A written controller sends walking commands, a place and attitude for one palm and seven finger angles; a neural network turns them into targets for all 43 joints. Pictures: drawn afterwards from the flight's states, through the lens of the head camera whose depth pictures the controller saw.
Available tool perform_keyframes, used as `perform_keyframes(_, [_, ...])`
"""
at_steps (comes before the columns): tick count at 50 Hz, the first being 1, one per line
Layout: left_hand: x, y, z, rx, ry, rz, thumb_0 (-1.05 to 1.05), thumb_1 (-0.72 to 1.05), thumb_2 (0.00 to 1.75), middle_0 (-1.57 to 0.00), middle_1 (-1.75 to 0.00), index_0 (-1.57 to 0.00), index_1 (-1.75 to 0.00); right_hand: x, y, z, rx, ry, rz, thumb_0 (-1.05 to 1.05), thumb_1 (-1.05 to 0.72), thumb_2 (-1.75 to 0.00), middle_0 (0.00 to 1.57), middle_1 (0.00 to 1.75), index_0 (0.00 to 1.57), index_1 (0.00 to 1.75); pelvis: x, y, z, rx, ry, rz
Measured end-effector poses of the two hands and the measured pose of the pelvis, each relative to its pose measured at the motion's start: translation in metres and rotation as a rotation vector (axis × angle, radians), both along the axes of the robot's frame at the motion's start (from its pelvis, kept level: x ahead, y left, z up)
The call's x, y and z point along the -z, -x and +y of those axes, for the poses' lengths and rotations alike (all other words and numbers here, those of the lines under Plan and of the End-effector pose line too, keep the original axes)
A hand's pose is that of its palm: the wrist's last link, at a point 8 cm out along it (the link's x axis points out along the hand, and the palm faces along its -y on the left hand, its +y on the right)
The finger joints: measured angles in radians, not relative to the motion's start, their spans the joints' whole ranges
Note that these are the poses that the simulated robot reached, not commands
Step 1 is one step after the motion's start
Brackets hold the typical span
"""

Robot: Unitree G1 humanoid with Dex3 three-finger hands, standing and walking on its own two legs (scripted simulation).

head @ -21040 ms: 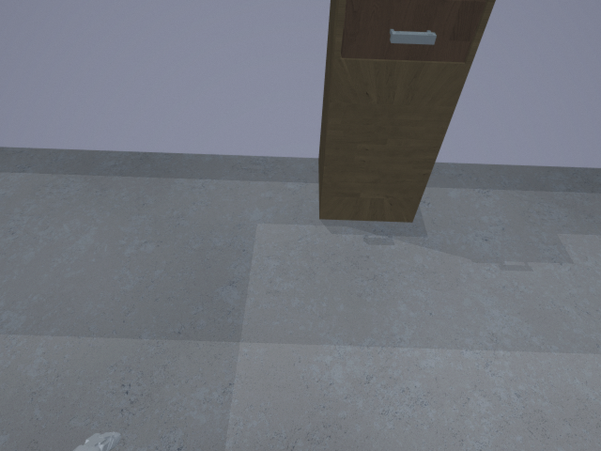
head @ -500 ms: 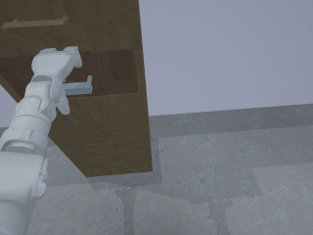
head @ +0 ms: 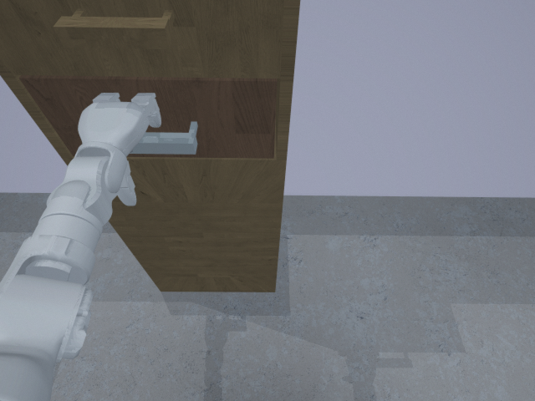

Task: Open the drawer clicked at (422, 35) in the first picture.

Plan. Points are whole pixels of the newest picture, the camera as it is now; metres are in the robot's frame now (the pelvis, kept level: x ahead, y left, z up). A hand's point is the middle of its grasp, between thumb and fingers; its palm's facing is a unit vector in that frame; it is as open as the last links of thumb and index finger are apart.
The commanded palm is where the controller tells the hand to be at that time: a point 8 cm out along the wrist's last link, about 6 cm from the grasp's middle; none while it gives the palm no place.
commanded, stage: lower the fingers behind the handle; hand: left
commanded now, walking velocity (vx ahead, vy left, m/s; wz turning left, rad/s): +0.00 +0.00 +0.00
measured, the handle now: (159, 134) +0.52 +0.19 +0.09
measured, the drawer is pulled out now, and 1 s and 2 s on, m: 0.00 0.00 0.00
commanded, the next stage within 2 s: lift the fingers back up to retry in 0.42 s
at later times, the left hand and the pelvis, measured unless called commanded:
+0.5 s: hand (130, 152) +0.47 +0.23 +0.09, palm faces +0.00 +0.01 -1.00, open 13.8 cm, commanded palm +0.45 +0.22 +0.13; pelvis -0.01 +0.00 +0.00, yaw +0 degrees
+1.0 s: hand (127, 131) +0.47 +0.22 +0.14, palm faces +0.03 -0.02 -1.00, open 13.6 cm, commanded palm +0.45 +0.23 +0.20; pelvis +0.00 -0.01 +0.01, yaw +0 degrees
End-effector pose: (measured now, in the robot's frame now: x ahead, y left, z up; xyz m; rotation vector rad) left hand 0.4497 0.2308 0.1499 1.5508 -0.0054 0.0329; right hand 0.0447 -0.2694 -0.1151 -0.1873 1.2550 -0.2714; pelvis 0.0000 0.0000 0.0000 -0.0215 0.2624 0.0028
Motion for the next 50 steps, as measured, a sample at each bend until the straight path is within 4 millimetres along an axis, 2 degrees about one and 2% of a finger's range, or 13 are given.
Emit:
perform_keyframes(7, [0.001, 0.001, -0.002, -0.022, -0.006, 0.007, 0.00, -0.49, 0.30, -0.32, -1.25, -0.34, -1.27, 0.001, -0.011, 0.015, -0.010, -0.029, -0.042, 0.01, -0.90, -0.90, 0.20, 0.30, 0.20, 0.30, 0.001, 0.004, 0.005, 0.003, 0.002, -0.009])
perform_keyframes(13, [0.001, 0.002, -0.003, -0.026, -0.022, 0.022, 0.00, -0.49, 0.30, -0.29, -1.25, -0.33, -1.24, 0.002, -0.008, 0.019, -0.009, -0.034, -0.051, 0.01, -0.90, -0.90, 0.20, 0.30, 0.20, 0.30, 0.002, 0.008, 0.006, 0.006, 0.001, -0.015])
perform_keyframes(26, [0.002, 0.003, -0.004, -0.026, -0.027, 0.027, 0.00, -0.49, 0.30, -0.27, -1.25, -0.33, -1.22, 0.004, 0.021, 0.005, 0.012, -0.004, 0.015, 0.01, -0.90, -0.90, 0.20, 0.30, 0.20, 0.30, 0.004, 0.012, 0.001, 0.004, -0.001, -0.008])
perform_keyframes(33, [0.000, 0.002, -0.005, -0.034, -0.029, 0.042, 0.00, -0.49, 0.30, -0.28, -1.23, -0.33, -1.23, 0.003, 0.026, -0.004, 0.028, 0.008, 0.020, 0.01, -0.90, -0.90, 0.20, 0.30, 0.20, 0.30, 0.002, 0.011, -0.003, 0.004, -0.001, -0.012])
perform_keyframes(41, [-0.011, 0.000, -0.011, -0.006, -0.005, 0.052, 0.00, -0.49, 0.30, -0.33, -1.22, -0.35, -1.22, 0.000, 0.014, -0.006, 0.037, 0.005, -0.017, 0.01, -0.90, -0.90, 0.20, 0.30, 0.20, 0.30, -0.002, 0.005, -0.007, 0.008, -0.003, -0.031])
perform_keyframes(50, [-0.039, 0.002, -0.010, 0.001, -0.002, -0.004, 0.00, -0.49, 0.30, -0.36, -1.22, -0.36, -1.22, -0.002, -0.015, -0.004, 0.017, -0.023, -0.075, 0.01, -0.90, -0.90, 0.20, 0.30, 0.20, 0.30, -0.007, -0.003, -0.010, 0.009, -0.007, -0.054])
